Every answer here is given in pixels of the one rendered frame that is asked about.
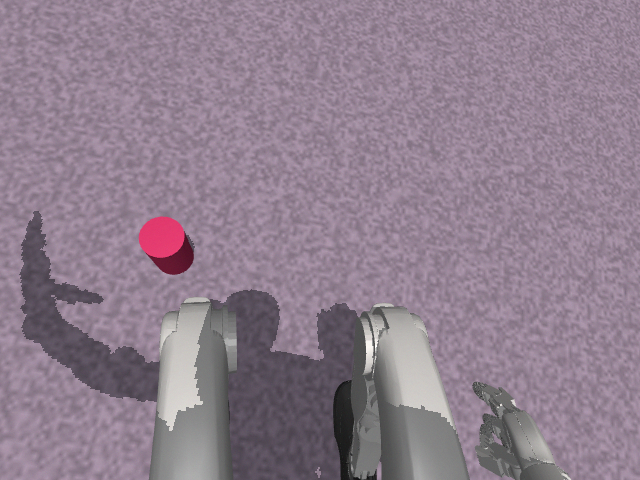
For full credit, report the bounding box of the right robot foot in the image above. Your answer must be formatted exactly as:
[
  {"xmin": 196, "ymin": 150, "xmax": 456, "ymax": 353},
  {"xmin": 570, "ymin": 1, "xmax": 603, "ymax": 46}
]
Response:
[{"xmin": 333, "ymin": 380, "xmax": 377, "ymax": 480}]

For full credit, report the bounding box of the right robot arm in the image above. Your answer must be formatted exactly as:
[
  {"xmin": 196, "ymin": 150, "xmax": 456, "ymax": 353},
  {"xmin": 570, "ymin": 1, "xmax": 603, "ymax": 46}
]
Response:
[{"xmin": 520, "ymin": 463, "xmax": 571, "ymax": 480}]

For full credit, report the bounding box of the right robot hand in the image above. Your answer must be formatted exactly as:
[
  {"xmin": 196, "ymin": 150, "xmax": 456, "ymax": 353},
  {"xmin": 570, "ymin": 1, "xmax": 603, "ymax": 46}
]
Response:
[{"xmin": 472, "ymin": 382, "xmax": 556, "ymax": 480}]

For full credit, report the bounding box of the can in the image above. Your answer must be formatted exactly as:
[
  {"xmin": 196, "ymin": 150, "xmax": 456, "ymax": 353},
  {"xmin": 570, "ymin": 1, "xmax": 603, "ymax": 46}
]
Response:
[{"xmin": 139, "ymin": 217, "xmax": 194, "ymax": 275}]

